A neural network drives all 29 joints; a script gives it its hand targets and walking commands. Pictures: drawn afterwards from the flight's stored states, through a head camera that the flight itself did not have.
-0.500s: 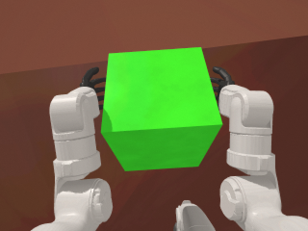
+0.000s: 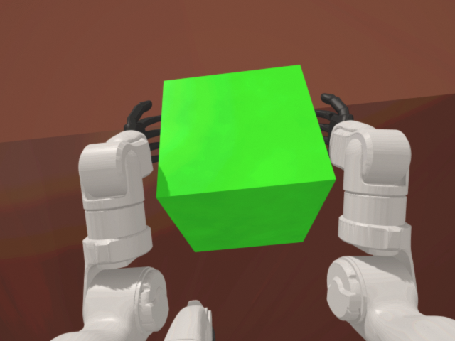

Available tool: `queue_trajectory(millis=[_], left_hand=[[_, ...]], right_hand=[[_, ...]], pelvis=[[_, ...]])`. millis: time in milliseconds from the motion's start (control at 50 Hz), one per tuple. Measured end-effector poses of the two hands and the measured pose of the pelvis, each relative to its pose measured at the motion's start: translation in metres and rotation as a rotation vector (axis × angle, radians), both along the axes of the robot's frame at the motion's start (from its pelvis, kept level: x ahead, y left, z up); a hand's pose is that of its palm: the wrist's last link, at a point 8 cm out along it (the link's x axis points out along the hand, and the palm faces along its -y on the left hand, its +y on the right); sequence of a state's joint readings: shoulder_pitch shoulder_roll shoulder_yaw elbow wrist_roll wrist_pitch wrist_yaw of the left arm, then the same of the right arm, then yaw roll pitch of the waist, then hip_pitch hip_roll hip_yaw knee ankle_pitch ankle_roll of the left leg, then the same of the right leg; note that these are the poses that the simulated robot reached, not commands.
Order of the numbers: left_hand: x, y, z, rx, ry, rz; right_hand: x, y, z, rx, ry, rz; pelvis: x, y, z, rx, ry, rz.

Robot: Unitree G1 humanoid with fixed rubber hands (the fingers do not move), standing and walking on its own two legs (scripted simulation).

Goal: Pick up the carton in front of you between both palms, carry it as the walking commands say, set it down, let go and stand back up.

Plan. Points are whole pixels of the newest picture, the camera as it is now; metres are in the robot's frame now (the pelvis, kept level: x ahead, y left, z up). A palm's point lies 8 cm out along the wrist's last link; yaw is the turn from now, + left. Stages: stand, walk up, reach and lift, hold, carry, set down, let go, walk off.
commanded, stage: carry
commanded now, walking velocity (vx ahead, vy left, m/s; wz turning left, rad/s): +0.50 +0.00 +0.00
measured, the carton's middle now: (240, 170) +0.39 +0.01 +0.09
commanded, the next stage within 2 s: none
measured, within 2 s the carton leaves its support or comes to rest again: neither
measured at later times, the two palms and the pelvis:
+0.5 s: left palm (165, 26) +0.68 +0.16 +0.19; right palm (310, 23) +0.67 -0.14 +0.19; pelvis +0.30 +0.02 +0.02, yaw +0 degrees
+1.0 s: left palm out of the picture +0.97 +0.16 +0.21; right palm out of the picture +0.98 -0.14 +0.21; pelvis +0.60 +0.01 +0.04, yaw +0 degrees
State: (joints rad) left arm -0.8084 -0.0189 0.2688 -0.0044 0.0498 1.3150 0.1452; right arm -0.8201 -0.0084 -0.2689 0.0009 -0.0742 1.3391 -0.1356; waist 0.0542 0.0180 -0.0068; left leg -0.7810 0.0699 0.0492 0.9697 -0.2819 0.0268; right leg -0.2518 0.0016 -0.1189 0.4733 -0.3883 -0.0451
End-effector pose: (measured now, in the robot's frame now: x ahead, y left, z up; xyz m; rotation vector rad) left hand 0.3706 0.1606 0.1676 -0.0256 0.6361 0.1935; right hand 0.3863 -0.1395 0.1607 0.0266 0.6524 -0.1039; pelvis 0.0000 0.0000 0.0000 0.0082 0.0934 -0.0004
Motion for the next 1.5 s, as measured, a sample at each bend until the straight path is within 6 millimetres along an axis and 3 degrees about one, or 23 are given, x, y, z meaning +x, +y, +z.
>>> queue_trajectory(millis=[60,140,220,300,400,500,600,680,740,880,1000,1080,1160,1220,1400,1500], left_hand=[[0.044,0.005,0.003,-0.003,-0.004,-0.018],[0.105,0.013,-0.007,-0.009,0.018,-0.063],[0.152,0.010,-0.019,-0.029,0.096,-0.114],[0.194,0.007,-0.014,-0.036,0.103,-0.129],[0.250,0.005,0.009,-0.048,0.025,-0.110],[0.313,0.000,0.027,-0.039,-0.008,-0.086],[0.378,-0.009,0.023,0.007,0.021,-0.058],[0.409,-0.009,0.004,0.025,0.113,-0.030],[0.433,-0.008,0.001,0.023,0.133,-0.014],[0.513,-0.006,0.025,0.003,0.039,-0.006],[0.599,0.002,0.043,-0.006,-0.012,-0.034],[0.660,0.010,0.035,-0.014,0.010,-0.077],[0.706,0.009,0.025,-0.021,0.101,-0.109],[0.738,0.006,0.028,-0.023,0.115,-0.122],[0.842,0.001,0.063,-0.034,0.005,-0.093],[0.910,-0.009,0.067,-0.008,0.011,-0.069]], right_hand=[[0.039,0.005,0.006,-0.011,-0.004,-0.013],[0.089,0.013,0.001,-0.053,0.017,-0.037],[0.120,0.012,-0.012,-0.076,0.098,-0.062],[0.156,0.009,-0.008,-0.072,0.105,-0.082],[0.216,0.008,0.017,-0.058,0.027,-0.090],[0.286,0.002,0.031,-0.045,-0.006,-0.069],[0.364,-0.008,0.020,-0.036,0.020,-0.018],[0.409,-0.008,0.004,-0.028,0.109,0.019],[0.440,-0.006,0.002,-0.027,0.130,0.033],[0.517,-0.005,0.026,-0.008,0.037,0.013],[0.594,0.003,0.046,-0.020,-0.013,-0.014],[0.643,0.011,0.044,-0.059,0.009,-0.038],[0.675,0.010,0.031,-0.079,0.101,-0.062],[0.701,0.008,0.033,-0.075,0.115,-0.077],[0.813,0.002,0.070,-0.052,0.004,-0.076],[0.889,-0.008,0.067,-0.046,0.010,-0.040]], pelvis=[[0.044,0.010,-0.003,-0.002,0.002,-0.005],[0.103,0.026,-0.014,0.014,-0.019,-0.015],[0.144,0.035,-0.002,-0.004,-0.025,-0.011],[0.182,0.038,0.012,-0.018,-0.020,-0.010],[0.236,0.033,0.020,-0.017,-0.009,-0.004],[0.305,0.020,0.019,-0.010,-0.003,0.005],[0.380,0.000,0.005,-0.024,-0.024,0.017],[0.420,-0.009,0.017,-0.010,-0.029,0.014],[0.447,-0.013,0.027,-0.001,-0.026,0.014],[0.519,-0.008,0.039,0.001,-0.009,0.007],[0.602,0.009,0.035,-0.002,-0.001,-0.005],[0.659,0.025,0.026,0.012,-0.020,-0.013],[0.699,0.033,0.041,-0.006,-0.023,-0.011],[0.727,0.036,0.051,-0.016,-0.020,-0.011],[0.832,0.023,0.061,-0.010,-0.006,0.002],[0.908,0.004,0.049,-0.011,-0.016,0.012]])
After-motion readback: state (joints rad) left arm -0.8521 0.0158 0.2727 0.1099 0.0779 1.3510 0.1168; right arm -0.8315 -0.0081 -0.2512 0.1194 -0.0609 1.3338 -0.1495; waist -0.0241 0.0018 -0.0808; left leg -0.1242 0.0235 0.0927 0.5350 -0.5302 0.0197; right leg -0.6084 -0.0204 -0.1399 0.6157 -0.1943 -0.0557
